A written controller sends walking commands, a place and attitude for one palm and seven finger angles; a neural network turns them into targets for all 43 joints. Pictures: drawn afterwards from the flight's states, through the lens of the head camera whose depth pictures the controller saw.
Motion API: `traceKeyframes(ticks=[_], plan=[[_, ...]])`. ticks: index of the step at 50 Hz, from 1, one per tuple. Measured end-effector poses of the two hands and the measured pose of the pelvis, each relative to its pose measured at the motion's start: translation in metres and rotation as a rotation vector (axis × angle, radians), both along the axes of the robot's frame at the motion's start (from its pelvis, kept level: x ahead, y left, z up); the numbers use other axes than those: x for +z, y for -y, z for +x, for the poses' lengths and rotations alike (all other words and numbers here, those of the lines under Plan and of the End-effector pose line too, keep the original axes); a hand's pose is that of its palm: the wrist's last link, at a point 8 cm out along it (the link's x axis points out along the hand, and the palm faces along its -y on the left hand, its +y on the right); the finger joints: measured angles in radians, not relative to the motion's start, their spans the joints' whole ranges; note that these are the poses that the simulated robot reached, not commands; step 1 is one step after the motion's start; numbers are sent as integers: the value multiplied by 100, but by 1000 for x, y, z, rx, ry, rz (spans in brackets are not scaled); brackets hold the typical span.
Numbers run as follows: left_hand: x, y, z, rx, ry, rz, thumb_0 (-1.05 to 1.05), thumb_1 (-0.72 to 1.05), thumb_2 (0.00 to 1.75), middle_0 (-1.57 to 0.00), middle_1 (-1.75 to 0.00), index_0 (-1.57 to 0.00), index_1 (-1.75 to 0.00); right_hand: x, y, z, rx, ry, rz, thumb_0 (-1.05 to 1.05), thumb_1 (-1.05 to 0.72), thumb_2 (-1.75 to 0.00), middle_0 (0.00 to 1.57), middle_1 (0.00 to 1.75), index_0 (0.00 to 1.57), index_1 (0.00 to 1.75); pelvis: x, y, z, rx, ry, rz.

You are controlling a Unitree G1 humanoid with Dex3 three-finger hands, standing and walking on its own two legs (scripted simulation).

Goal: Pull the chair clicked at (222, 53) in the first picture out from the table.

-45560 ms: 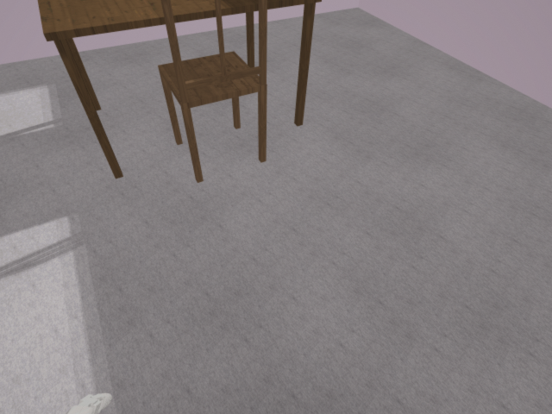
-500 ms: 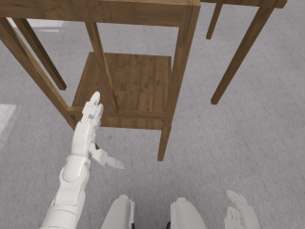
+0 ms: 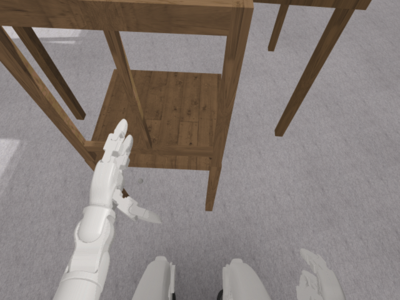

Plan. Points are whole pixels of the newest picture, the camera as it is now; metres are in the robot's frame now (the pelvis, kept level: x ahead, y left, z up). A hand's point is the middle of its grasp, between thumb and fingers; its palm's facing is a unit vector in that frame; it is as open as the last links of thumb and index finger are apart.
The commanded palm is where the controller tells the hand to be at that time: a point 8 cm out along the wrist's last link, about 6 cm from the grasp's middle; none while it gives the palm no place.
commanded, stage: aim the fingers beside a spindle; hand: left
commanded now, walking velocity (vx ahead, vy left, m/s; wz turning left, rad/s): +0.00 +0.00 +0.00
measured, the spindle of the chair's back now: (135, 104) +0.49 +0.14 +0.07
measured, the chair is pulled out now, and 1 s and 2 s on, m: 0.24 0.24 0.24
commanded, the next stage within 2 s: none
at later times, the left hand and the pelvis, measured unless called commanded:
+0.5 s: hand (131, 175) +0.35 +0.14 +0.01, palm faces -0.05 -1.00 -0.03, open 16.9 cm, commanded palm +0.33 +0.19 +0.02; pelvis +0.00 +0.02 +0.00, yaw -1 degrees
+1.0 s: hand (124, 174) +0.35 +0.15 +0.03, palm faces -0.03 -1.00 -0.05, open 16.9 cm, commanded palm +0.33 +0.19 +0.02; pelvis +0.00 +0.02 +0.00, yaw +0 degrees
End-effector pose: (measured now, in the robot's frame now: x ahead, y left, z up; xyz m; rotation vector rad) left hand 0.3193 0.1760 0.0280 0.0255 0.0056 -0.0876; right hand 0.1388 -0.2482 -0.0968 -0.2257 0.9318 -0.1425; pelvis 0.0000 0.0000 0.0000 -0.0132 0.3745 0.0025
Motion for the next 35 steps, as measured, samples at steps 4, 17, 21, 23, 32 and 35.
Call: traceKeyframes(ticks=[4,17,21,23,32,35], plan=[[-1,-15,4,46,5,23,-1,-50,30,-6,-8,-6,-8,0,-3,0,6,3,5,0,-90,-89,20,30,20,30,-1,-1,-1,-1,1,-1],[-2,-5,3,-33,0,-24,-2,-50,30,-6,-8,-6,-8,0,-15,-4,9,-14,-9,1,-90,-89,20,30,20,30,-1,-14,-2,7,-4,-19],[-6,-7,11,-9,-4,-4,-1,-50,30,-6,-8,-6,-8,-1,-19,-5,10,-19,-3,0,-90,-89,21,30,20,30,-2,-16,-3,1,-8,-16],[-11,-14,15,16,-20,3,-1,-50,30,-6,-8,-6,-8,-1,-21,-6,9,-24,0,0,-90,-89,21,30,20,30,-3,-16,-3,-2,-10,-16],[-1,-24,2,15,-5,-4,-2,-50,30,-6,-8,-6,-8,-2,-26,-7,14,-45,10,1,-90,-89,21,30,20,30,0,-21,0,6,-6,-26],[-1,-10,3,-25,-6,-16,-1,-50,30,-6,-8,-5,-8,-1,-28,-4,21,-43,7,1,-90,-89,21,30,20,30,1,-22,1,11,-6,-27]])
